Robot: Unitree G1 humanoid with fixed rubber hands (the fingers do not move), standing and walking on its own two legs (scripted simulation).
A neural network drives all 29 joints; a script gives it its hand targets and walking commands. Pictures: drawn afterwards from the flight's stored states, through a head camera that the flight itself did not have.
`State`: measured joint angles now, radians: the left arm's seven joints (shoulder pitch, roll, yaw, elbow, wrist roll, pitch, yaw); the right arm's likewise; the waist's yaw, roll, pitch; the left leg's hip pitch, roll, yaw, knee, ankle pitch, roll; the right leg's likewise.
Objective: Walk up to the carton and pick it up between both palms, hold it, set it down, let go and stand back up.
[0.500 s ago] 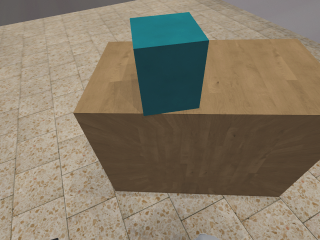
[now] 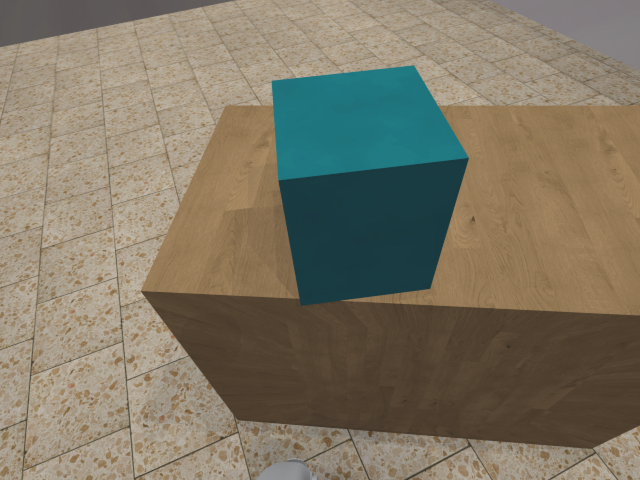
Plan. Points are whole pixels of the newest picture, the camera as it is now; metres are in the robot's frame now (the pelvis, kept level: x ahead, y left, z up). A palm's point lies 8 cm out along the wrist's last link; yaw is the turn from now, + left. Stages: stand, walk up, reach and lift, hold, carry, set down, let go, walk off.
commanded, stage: walk up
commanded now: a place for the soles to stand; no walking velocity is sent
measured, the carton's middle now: (355, 190) +0.48 +0.00 +0.09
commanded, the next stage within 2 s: none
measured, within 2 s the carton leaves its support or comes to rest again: neither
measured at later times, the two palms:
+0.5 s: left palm out of the picture +0.12 +0.32 -0.11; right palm out of the picture +0.12 -0.30 -0.09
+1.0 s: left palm out of the picture +0.13 +0.31 -0.10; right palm out of the picture +0.09 -0.30 -0.11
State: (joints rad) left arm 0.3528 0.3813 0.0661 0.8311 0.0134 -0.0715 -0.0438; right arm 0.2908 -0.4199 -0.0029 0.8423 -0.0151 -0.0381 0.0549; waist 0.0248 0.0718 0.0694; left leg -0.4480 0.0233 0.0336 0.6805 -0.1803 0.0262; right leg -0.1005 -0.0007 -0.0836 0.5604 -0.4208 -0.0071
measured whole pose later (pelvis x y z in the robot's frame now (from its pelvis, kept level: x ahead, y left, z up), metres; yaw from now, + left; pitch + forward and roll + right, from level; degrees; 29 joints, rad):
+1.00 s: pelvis +0.03 +0.01 +0.00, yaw -3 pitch -6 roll +1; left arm 0.21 0.36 0.04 0.83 0.01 -0.01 0.00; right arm 0.23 -0.41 0.00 0.87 -0.01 -0.01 0.00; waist 0.01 0.00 0.15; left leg -0.24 0.00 -0.03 0.64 -0.32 -0.01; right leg -0.27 -0.01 0.05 0.68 -0.34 -0.01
